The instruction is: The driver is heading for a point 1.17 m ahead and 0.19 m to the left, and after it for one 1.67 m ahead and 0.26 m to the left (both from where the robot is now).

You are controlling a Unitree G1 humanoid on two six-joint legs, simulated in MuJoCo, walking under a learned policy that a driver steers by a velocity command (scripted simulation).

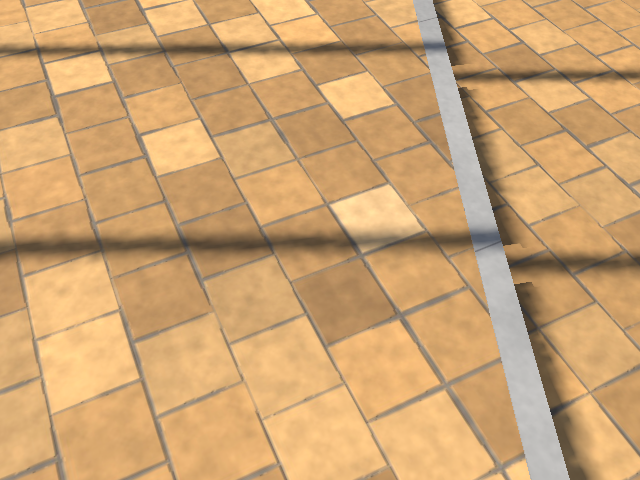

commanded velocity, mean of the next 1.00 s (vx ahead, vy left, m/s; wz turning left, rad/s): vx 0.20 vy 0.00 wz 0.00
